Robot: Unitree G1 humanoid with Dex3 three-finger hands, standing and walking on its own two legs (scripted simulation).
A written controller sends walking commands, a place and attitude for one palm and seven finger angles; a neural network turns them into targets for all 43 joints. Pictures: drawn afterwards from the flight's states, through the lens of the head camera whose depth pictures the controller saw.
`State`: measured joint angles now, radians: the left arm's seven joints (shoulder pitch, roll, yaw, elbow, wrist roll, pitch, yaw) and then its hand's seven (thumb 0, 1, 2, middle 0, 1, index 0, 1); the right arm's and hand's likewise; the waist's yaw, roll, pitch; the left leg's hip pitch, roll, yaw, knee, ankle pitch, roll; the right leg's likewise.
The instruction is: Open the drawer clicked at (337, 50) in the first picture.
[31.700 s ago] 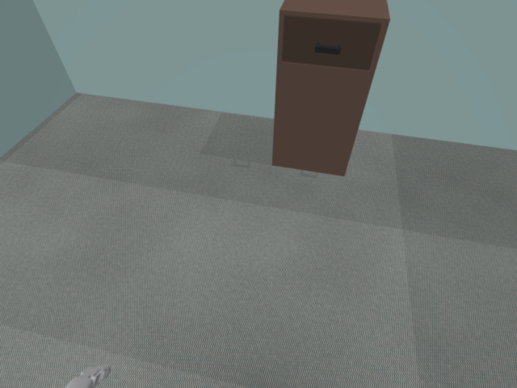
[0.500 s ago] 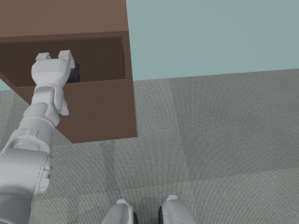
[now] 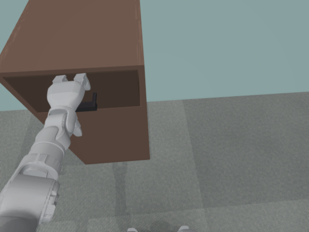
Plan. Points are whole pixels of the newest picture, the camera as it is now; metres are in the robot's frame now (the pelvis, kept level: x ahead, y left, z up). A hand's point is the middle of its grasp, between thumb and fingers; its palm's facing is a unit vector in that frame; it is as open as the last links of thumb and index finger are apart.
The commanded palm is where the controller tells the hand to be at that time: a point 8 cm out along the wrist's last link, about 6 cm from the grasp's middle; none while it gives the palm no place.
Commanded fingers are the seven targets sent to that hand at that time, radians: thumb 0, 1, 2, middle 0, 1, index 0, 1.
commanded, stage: lift the fingers back up to retry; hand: left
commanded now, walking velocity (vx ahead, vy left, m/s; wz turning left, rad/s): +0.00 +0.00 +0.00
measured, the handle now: (80, 101) +0.50 +0.23 -0.03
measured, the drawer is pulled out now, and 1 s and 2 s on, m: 0.00 0.00 0.00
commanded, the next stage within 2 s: re-aim the fingers above the handle in 0.18 s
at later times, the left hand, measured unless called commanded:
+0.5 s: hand (74, 105) +0.46 +0.23 +0.02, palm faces -0.06 -0.05 -1.00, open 13.8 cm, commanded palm +0.44 +0.23 +0.08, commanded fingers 0.00 -0.50 0.30 -0.30 -1.20 -0.30 -1.20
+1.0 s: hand (75, 106) +0.45 +0.22 +0.03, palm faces -0.07 -0.03 -1.00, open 13.8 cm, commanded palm +0.43 +0.22 +0.08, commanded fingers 0.00 -0.50 0.30 -0.30 -1.20 -0.30 -1.20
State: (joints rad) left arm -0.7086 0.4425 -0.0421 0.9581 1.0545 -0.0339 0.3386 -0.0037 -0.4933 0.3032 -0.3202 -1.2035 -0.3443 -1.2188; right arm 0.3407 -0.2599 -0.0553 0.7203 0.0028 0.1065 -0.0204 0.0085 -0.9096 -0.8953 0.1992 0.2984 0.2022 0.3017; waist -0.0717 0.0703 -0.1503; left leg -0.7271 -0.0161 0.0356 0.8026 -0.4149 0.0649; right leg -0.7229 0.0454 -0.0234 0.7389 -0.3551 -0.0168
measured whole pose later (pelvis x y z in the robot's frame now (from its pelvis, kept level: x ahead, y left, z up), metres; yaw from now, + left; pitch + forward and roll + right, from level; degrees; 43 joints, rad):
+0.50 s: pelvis +0.01 +0.00 +0.01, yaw +0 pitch +19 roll -2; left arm -0.70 0.45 -0.04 0.95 1.07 -0.08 0.32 0.00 -0.49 0.30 -0.32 -1.20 -0.33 -1.21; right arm 0.32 -0.26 -0.07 0.71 0.00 0.12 -0.03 0.01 -0.91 -0.90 0.20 0.30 0.20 0.30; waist -0.06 0.05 -0.14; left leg -0.68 -0.02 0.03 0.76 -0.40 0.06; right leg -0.68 0.04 -0.02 0.71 -0.35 -0.02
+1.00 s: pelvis -0.01 -0.01 +0.01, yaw +0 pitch +17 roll -1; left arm -0.72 0.45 -0.04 1.01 1.07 -0.05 0.32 0.00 -0.49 0.30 -0.32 -1.20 -0.32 -1.21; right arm 0.33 -0.26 -0.05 0.71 0.01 0.11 -0.02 0.01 -0.91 -0.90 0.20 0.30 0.20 0.30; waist -0.07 0.06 -0.14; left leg -0.66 -0.02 0.05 0.74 -0.38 0.06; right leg -0.68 0.05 -0.01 0.70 -0.33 -0.02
